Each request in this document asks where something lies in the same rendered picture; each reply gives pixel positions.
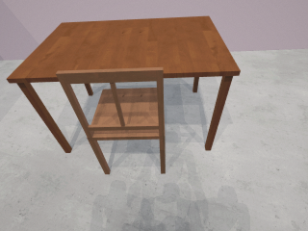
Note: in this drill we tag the table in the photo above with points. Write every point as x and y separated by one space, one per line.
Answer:
185 47

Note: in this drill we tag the chair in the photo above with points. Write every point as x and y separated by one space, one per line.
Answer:
121 114

